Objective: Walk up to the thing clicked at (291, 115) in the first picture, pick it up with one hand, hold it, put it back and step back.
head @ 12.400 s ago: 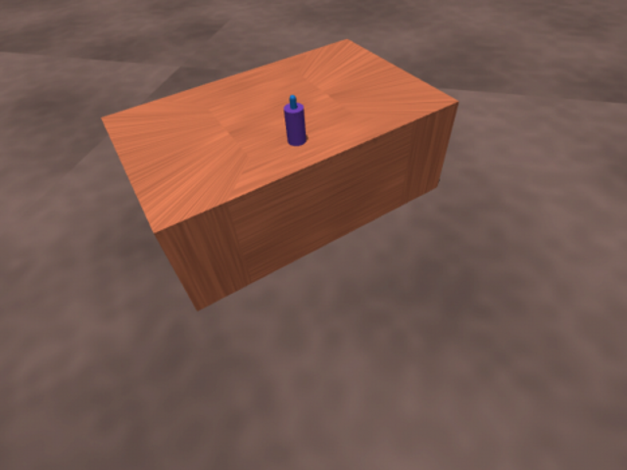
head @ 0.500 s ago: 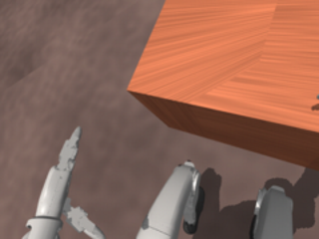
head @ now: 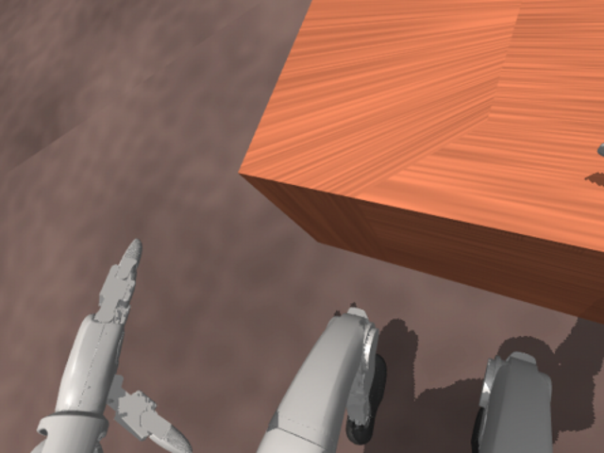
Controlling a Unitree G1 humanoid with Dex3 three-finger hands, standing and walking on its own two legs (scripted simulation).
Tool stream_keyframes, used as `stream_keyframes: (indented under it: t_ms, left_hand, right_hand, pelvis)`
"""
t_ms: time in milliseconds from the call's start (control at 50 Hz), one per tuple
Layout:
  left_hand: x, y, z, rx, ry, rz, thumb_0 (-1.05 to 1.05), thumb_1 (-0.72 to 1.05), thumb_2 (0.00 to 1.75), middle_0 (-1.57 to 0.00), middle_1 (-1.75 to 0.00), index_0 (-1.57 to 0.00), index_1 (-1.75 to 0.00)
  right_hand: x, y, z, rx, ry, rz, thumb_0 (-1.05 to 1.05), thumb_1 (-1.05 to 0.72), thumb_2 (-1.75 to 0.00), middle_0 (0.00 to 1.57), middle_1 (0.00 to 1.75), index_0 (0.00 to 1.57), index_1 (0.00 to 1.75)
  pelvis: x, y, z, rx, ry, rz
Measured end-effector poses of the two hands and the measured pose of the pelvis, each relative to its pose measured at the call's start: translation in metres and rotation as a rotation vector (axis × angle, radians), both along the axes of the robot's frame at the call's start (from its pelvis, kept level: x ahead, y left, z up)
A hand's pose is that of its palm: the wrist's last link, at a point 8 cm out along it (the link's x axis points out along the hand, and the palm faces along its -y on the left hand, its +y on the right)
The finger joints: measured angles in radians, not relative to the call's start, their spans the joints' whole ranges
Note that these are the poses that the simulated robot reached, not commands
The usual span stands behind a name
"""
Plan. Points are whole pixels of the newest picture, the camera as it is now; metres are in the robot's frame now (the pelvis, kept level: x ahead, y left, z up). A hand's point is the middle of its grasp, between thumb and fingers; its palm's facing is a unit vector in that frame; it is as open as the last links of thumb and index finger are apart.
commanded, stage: close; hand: right
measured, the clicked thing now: out of the picture +0.55 -0.23 -0.02
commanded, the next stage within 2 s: settle in 0.06 s
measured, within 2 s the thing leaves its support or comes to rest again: leaves its support in 0.64 s
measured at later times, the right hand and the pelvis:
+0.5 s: hand out of the picture +0.53 -0.23 -0.03, palm faces +0.19 +0.98 -0.02, open 9.4 cm; pelvis +0.00 +0.00 +0.01, yaw +0 degrees
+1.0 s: hand out of the picture +0.52 -0.23 +0.01, palm faces +0.21 +0.98 -0.02, open 9.4 cm; pelvis +0.01 +0.00 +0.05, yaw -1 degrees
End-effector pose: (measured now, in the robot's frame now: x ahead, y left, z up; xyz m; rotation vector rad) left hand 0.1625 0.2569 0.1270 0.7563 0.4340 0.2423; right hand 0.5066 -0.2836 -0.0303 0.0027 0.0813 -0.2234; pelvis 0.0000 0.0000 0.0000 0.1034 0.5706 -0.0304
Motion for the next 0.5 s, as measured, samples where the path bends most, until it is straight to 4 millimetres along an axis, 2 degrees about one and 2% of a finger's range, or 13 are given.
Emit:
stream_keyframes:
  t_ms: [100, 320, 500]
  left_hand:
    - [0.001, 0.0, -0.003, -0.012, -0.004, 0.001, -0.01, -0.55, 0.07, -0.05, -0.05, -0.05, -0.05]
    - [-0.002, -0.006, 0.009, 0.001, -0.03, -0.028, -0.01, -0.55, 0.07, -0.06, -0.05, -0.06, -0.06]
    - [-0.006, -0.002, 0.001, -0.045, 0.015, 0.033, -0.01, -0.56, 0.07, -0.06, -0.05, -0.06, -0.06]
  right_hand:
    - [0.002, 0.0, 0.002, 0.003, 0.003, 0.008, -0.02, 0.25, -0.49, 0.79, 0.69, 0.96, 0.74]
    - [-0.001, 0.001, 0.002, -0.001, -0.005, 0.006, -0.01, 0.27, -0.92, 0.7, 0.89, 0.85, 0.93]
    - [-0.011, 0.008, 0.003, 0.001, 0.067, 0.035, -0.02, 0.35, -1.04, 0.67, 1.03, 0.8, 1.08]
  pelvis:
    - [0.0, 0.0, 0.0, 0.002, -0.001, -0.001]
    - [-0.004, 0.001, -0.001, -0.004, -0.007, -0.001]
    - [0.001, 0.0, 0.013, 0.0, -0.02, -0.002]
